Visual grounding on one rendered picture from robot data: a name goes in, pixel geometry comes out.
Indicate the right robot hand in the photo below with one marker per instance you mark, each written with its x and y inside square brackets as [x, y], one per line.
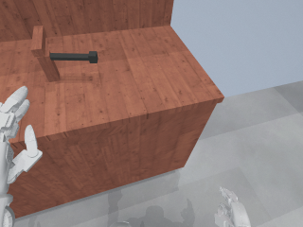
[234, 216]

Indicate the left robot hand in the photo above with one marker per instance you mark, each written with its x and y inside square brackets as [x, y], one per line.
[11, 112]

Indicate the counter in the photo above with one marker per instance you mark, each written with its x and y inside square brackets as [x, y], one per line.
[136, 113]

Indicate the tap lever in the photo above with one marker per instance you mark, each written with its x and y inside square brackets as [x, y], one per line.
[92, 56]

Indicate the left robot forearm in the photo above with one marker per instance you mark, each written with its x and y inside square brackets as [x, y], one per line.
[7, 216]

